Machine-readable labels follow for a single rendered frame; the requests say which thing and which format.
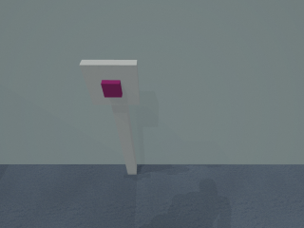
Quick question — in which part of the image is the panel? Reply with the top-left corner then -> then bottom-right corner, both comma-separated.
79,60 -> 140,175

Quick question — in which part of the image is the button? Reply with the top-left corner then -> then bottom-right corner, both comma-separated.
101,80 -> 123,98

